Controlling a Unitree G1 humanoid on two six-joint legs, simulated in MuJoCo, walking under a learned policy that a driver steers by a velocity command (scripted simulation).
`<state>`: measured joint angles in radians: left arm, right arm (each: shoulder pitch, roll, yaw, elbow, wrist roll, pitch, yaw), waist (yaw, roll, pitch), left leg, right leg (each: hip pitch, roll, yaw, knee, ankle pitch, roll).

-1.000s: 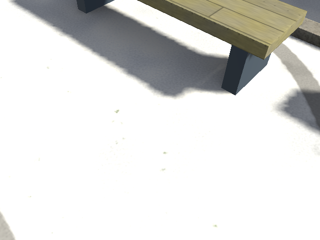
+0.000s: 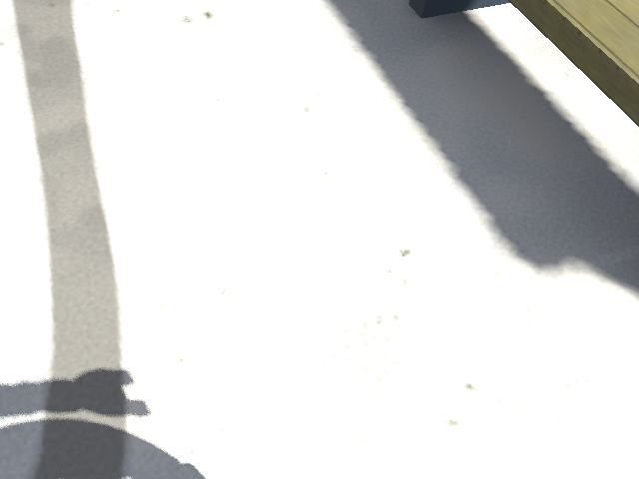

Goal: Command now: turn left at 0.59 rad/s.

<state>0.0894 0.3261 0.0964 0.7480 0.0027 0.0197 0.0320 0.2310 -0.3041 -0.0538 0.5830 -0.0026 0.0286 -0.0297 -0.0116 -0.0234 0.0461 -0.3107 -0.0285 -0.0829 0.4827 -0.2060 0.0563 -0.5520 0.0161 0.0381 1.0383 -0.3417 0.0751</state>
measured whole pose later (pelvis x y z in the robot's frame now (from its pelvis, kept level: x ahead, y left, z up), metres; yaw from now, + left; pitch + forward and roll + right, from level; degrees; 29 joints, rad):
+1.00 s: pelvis -0.01 +0.03 +0.00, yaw +31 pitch +1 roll -1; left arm 0.14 0.31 0.07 0.76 0.00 0.03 0.02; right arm 0.15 -0.28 -0.03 0.59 -0.01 0.02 -0.01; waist 0.00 -0.02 0.05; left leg -0.26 -0.07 -0.07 0.47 -0.22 0.06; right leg -0.40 -0.04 0.03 0.80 -0.37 0.08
